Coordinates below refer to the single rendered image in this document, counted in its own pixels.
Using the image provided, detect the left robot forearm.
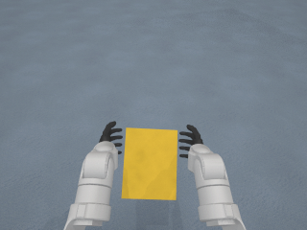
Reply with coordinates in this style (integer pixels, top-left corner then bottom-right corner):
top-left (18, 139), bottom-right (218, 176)
top-left (63, 141), bottom-right (118, 230)

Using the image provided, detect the carton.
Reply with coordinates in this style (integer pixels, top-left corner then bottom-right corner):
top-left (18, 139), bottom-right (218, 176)
top-left (121, 127), bottom-right (177, 200)

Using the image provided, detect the left robot hand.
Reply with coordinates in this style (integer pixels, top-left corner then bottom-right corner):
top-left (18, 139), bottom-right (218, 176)
top-left (99, 121), bottom-right (123, 154)

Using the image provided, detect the right robot forearm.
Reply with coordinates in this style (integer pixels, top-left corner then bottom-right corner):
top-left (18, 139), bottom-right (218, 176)
top-left (187, 144), bottom-right (247, 230)

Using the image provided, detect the right robot hand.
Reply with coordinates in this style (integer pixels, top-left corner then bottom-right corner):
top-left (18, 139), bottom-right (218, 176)
top-left (179, 125), bottom-right (203, 158)

